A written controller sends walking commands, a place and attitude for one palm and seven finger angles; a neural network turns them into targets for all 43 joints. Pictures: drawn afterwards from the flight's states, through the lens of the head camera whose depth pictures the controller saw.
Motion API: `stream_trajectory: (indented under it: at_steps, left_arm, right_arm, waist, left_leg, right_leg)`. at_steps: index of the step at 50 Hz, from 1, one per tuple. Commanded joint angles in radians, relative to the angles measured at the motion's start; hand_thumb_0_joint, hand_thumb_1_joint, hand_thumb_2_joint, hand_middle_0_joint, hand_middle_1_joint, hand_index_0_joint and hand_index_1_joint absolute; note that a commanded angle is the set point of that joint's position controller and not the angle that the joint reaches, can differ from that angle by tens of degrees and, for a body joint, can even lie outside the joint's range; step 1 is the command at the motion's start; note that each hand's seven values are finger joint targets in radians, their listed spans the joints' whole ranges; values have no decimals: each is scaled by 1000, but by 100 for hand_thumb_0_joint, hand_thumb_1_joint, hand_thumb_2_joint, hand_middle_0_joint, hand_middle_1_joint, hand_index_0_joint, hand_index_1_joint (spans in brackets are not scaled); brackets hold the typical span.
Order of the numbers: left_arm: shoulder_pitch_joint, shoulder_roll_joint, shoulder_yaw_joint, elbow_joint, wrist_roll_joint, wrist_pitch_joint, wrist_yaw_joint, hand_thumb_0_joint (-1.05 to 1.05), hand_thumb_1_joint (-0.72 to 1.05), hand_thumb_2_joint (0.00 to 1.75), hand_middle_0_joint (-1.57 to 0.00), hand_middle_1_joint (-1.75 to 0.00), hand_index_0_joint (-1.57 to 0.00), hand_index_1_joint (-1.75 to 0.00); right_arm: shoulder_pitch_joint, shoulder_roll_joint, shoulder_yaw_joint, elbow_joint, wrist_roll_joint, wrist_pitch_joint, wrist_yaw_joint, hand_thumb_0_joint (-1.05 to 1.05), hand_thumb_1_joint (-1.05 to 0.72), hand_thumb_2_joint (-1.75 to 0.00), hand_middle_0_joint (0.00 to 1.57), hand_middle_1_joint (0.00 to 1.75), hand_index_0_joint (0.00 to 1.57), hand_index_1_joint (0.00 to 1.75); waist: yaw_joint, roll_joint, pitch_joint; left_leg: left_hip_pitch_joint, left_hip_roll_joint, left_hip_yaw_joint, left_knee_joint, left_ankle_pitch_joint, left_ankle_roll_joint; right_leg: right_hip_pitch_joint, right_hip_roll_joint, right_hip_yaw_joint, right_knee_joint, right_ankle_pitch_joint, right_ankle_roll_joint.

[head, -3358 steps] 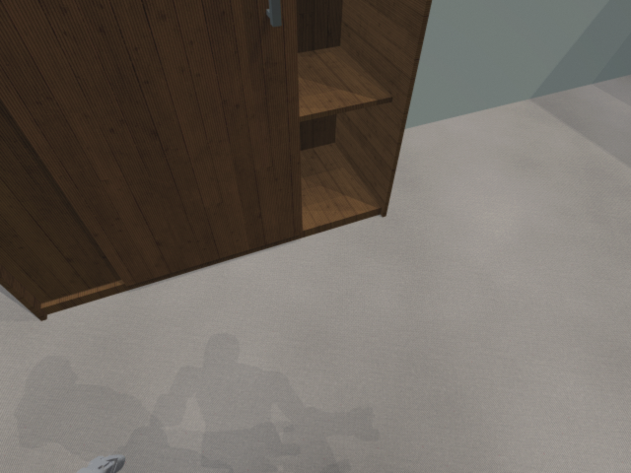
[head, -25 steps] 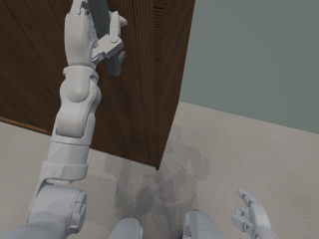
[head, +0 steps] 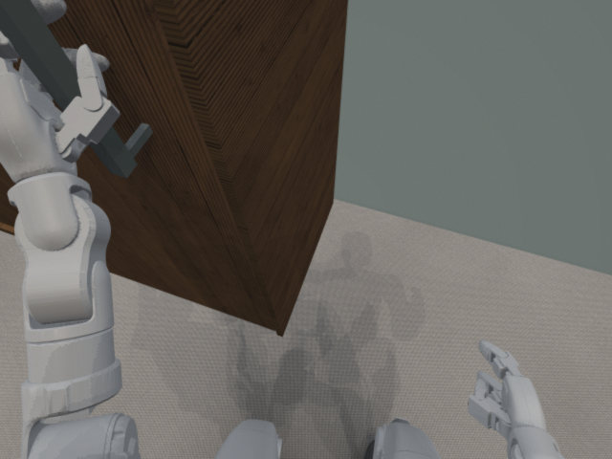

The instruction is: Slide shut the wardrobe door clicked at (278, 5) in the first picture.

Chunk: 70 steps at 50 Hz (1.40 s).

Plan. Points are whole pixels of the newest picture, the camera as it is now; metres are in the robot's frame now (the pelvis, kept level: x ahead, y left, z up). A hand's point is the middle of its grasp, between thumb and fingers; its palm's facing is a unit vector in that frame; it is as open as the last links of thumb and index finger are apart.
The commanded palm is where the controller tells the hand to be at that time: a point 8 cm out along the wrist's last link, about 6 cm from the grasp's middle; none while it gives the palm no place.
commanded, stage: step sideways, sliding the door along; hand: left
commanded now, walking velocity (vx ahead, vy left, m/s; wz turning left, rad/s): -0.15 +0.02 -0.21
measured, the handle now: (56, 30) +0.38 +0.28 +0.28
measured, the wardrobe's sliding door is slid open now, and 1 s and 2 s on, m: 0.00 0.00 0.02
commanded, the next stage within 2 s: stop walking and hold the door there in 1.28 s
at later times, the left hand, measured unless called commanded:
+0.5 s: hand (98, 99) +0.36 +0.26 +0.24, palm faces +0.57 -0.82 -0.02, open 6.7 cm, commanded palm +0.30 +0.17 +0.23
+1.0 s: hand (85, 84) +0.36 +0.27 +0.24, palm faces +0.49 -0.87 +0.08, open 6.3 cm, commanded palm +0.31 +0.25 +0.19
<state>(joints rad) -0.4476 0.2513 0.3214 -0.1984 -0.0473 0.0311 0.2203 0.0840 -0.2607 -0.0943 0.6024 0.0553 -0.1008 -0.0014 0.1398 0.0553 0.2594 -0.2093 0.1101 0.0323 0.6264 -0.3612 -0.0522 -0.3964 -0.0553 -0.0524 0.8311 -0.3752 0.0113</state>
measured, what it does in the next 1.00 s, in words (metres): walks ahead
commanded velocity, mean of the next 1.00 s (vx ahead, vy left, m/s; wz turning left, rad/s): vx -0.24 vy -0.06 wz -0.31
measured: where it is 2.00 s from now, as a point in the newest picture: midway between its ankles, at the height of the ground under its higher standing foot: (346, 395)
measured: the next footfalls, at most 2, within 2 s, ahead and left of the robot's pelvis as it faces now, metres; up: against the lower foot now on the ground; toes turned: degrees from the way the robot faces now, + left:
right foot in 1.12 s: +0.51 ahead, +0.01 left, +0.02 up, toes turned +32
left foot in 1.18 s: +0.21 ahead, +0.15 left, +0.00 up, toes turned +36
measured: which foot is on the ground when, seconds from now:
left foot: down 0.00-1.00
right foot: down 0.00-0.94, up 0.96-1.00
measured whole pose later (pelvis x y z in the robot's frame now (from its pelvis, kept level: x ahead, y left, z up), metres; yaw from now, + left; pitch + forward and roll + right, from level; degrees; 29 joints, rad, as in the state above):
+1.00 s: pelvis +0.30 +0.09 +0.03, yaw +10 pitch +6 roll -7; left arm 0.92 0.16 -0.11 -0.91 -0.03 -0.50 0.10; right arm 0.19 -0.18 0.07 0.57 -0.02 -0.20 0.11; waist 0.21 -0.03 -0.14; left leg 0.02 0.25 0.30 0.65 -0.11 -0.14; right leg -0.37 0.05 -0.04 0.97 -0.34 -0.02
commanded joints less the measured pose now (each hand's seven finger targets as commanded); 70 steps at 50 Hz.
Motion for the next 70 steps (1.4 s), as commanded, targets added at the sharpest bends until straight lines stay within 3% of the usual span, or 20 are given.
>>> stream_trajectory:
  at_steps: [1, 10, 16, 25, 32, 33, 40, 45, 46, 49, 52, 54, 55, 56, 58, 60, 64, 67, 68, 70]
  left_arm:
    - [-295, -92, -450, -539, -9, -208, -125, 0, 90, 90, -45, -140, -45, -140]
    - [-72, -73, -470, -667, 11, -200, -97, 0, 90, 90, -45, -140, -45, -140]
    - [67, -216, -641, -792, 21, -243, -139, 0, 90, 90, -45, -140, -45, -140]
    - [249, -271, -764, -905, 45, -251, -169, 0, 90, 90, -45, -140, -45, -140]
    - [510, -345, -922, -998, 70, -323, -209, 0, 90, 90, -45, -140, -45, -140]
    - [532, -92, -619, -906, 79, -334, -185, 0, 90, 90, -45, -140, -45, -140]
    - [739, -154, -634, -922, 71, -411, -201, 0, 90, 90, -45, -140, -45, -140]
    - [996, -87, -550, -971, 73, -474, -159, 0, 90, 90, -45, -140, -45, -140]
    - [1037, -107, -564, -981, 67, -489, -148, 0, 90, 90, -45, -140, -45, -140]
    - [1055, -53, -513, -938, 60, -477, -133, 0, 90, 90, -45, -140, -45, -140]
    - [1205, -59, -518, -975, 79, -471, -192, 0, 90, 90, -45, -140, -45, -140]
    - [1224, 110, -408, -1059, 37, -465, -181, 0, 90, 90, -45, -140, -45, -140]
    - [1205, 215, -288, -1027, 18, -454, -82, 0, 90, 90, -45, -140, -45, -140]
    - [1021, 254, -259, -1064, 38, -439, -49, 0, 90, 90, -45, -140, -45, -140]
    - [1015, -184, -604, -990, 4, -396, -154, 0, 90, 90, -45, -140, -45, -140]
    - [899, 45, -369, -992, 67, -461, -158, 0, 90, 90, -45, -140, -45, -140]
    - [953, 15, -354, -867, 5, -440, -167, 0, 90, 90, -45, -140, -45, -140]
    - [1020, 65, -276, -884, 19, -378, -172, 0, 90, 90, -45, -140, -45, -140]
    - [925, 155, -185, -922, 5, -385, -132, 0, 90, 90, -45, -140, -45, -140]
    - [730, 337, 207, -752, -7, -295, -74, 0, 90, 90, -45, -140, -45, -140]
  right_arm:
    - [-63, -63, -3, -202, 9, -94, 35, 0, -90, -90, 20, 30, 20, 30]
    - [-32, -45, 13, -205, 10, -102, 14, 0, -90, -90, 20, 30, 20, 30]
    - [-44, -42, 10, -284, -10, -89, 45, 0, -90, -90, 20, 30, 20, 30]
    - [-16, -51, 34, -318, -8, -109, 70, 0, -90, -90, 20, 30, 20, 30]
    - [-4, -45, 48, -358, -24, -114, 90, 0, -90, -90, 20, 30, 20, 30]
    - [19, -58, 30, -303, -27, -109, 69, 0, -90, -90, 20, 30, 20, 30]
    - [-5, -43, 72, -283, -40, -97, 84, 0, -90, -90, 20, 30, 20, 30]
    - [-13, -62, 103, -230, -40, -155, 65, 0, -90, -90, 20, 30, 20, 30]
    - [39, -64, 112, -209, -54, -167, 68, 0, -90, -90, 20, 30, 20, 30]
    - [113, -93, 95, -177, -82, -152, 120, 0, -90, -90, 20, 30, 20, 30]
    - [108, -92, 96, -270, 33, -172, 118, 0, -90, -90, 20, 30, 20, 30]
    - [-19, -28, 114, -326, -8, -234, 50, 0, -90, -90, 20, 30, 20, 30]
    - [-50, -93, 131, -289, -40, -226, 0, 0, -90, -90, 20, 30, 20, 30]
    - [-62, -102, 112, -170, -137, -166, -8, 0, -90, -90, 20, 30, 20, 30]
    - [115, -81, 58, -198, -22, -185, 18, 0, -90, -90, 20, 30, 20, 30]
    - [96, -150, -5, -306, -53, -151, 77, 0, -90, -90, 20, 30, 20, 30]
    - [25, -67, 57, -298, -29, -156, 113, 0, -90, -90, 20, 30, 20, 30]
    - [-55, -33, 67, -192, -31, -174, 99, 0, -90, -90, 20, 30, 20, 30]
    - [-34, -5, 68, -199, -91, -161, 44, 0, -90, -90, 20, 30, 20, 30]
    - [101, -65, -8, -166, -73, -124, 23, 0, -90, -90, 20, 30, 20, 30]
  waist:
    - [-169, 252, -542]
    - [-172, -183, -561]
    - [-155, 179, -528]
    - [-173, 17, -471]
    - [-164, 142, -427]
    - [-168, 138, -439]
    - [-152, 174, -379]
    - [-90, -20, -318]
    - [-131, 38, -261]
    - [-267, 598, -137]
    - [-68, 126, -370]
    - [49, -166, -504]
    - [65, -8, -394]
    - [-14, 96, -154]
    - [-152, 99, -227]
    - [-176, 153, -290]
    - [-107, 116, -258]
    - [-38, -323, -408]
    - [-54, -267, -371]
    - [-143, -574, -438]
  left_leg:
    - [504, 186, 7, -64, 1082, 143]
    - [8, -7, 60, 113, 245, 38]
    - [538, 218, 85, -88, 1173, 111]
    - [338, 149, 142, 103, 1026, 91]
    - [454, 209, 140, 7, 1206, 93]
    - [556, 240, 184, -16, 1322, 60]
    - [440, 221, 214, 240, 1634, -16]
    - [-128, 62, 203, 34, 578, -66]
    - [-8, 118, 176, -254, 625, -53]
    - [711, 374, 199, -151, 1920, -120]
    - [95, 139, 321, 436, 1653, 41]
    - [-309, -146, 141, 830, -176, -50]
    - [-198, -145, 52, 497, -287, -3]
    - [-122, 165, 24, 234, -127, 22]
    - [555, 385, 5, -268, 682, 125]
    - [627, 569, 76, -104, 1267, 161]
    - [239, 332, 295, 292, 1358, 50]
    - [-107, -41, 205, 881, -188, 14]
    - [-110, -13, 170, 713, -348, 24]
    - [-89, -19, 60, 371, -418, -22]
  right_leg:
    - [-54, 37, -23, -31, 12, -12]
    - [432, -164, 202, -209, 1316, -96]
    - [-110, 36, -33, -51, 21, -20]
    - [74, 53, -60, -201, 547, -35]
    - [-185, 48, -77, -129, 118, -37]
    - [-246, 84, -116, -93, 98, -32]
    - [-96, 142, -149, -306, 321, -52]
    - [243, 54, 186, -122, 1231, -129]
    - [41, 75, 150, 28, 1199, -78]
    - [-1002, 173, -223, 294, -450, -30]
    - [-50, 271, -224, -313, 347, -158]
    - [484, -10, 403, -346, 1593, -249]
    - [280, 35, 408, -344, 1591, -120]
    - [-81, -25, 262, -440, 538, 172]
    - [-780, 130, 157, 225, -78, -13]
    - [-884, 43, 11, 821, -295, -9]
    - [-375, 96, -169, 85, -79, -44]
    - [60, 8, 358, -403, 1134, -194]
    - [-38, 7, 307, -382, 1296, -57]
    - [30, -131, 589, -330, 1127, -164]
